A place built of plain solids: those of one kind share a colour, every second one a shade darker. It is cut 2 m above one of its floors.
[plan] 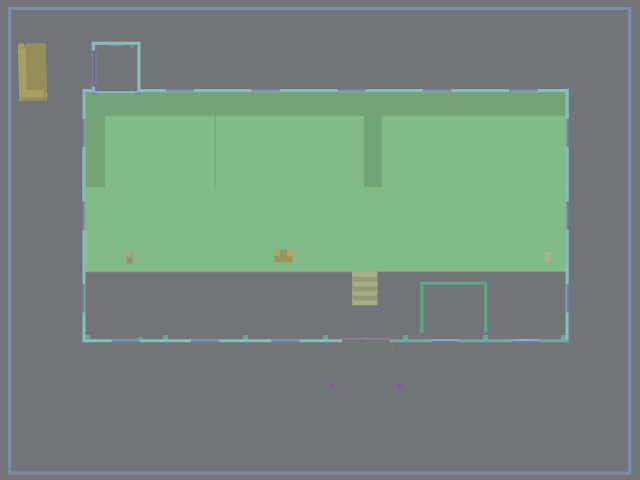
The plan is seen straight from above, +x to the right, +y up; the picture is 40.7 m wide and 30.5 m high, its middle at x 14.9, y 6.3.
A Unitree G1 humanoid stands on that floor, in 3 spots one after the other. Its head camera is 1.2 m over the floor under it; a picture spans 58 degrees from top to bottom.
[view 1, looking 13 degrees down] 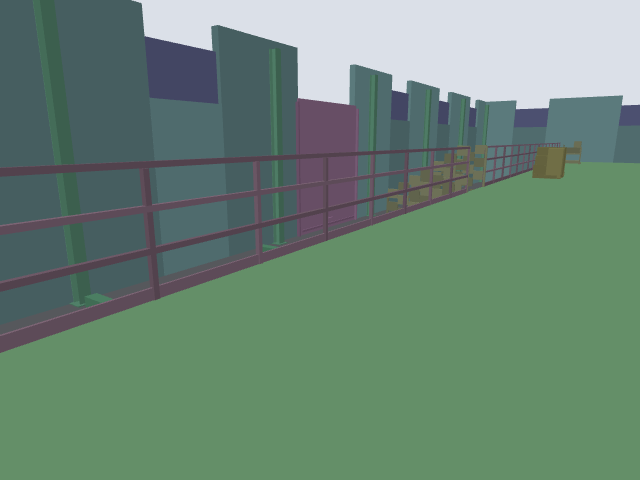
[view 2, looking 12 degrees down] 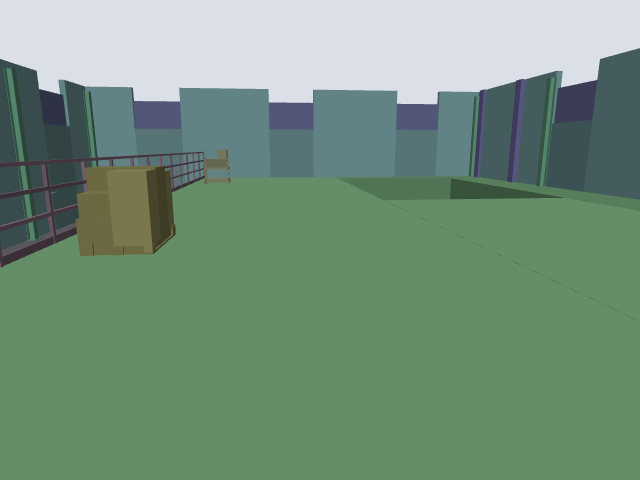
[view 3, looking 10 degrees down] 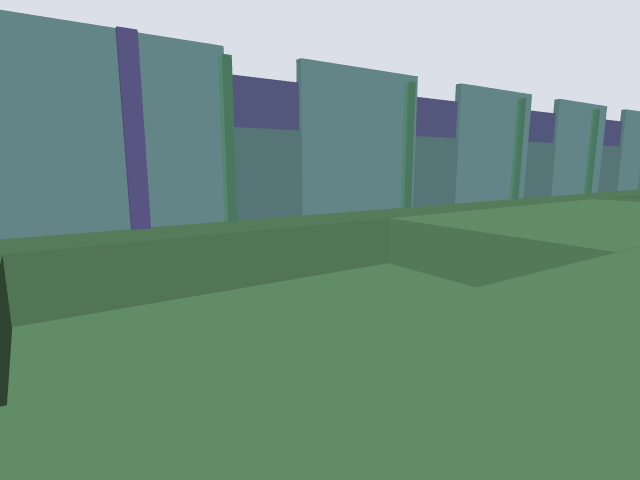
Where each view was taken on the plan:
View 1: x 28.80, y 7.10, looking -146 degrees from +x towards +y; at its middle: deck_rail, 5.15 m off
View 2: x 18.20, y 7.10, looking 174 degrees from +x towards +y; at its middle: raised_floor_bank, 5.77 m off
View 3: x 1.60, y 7.10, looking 56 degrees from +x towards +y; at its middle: raised_floor_bank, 8.70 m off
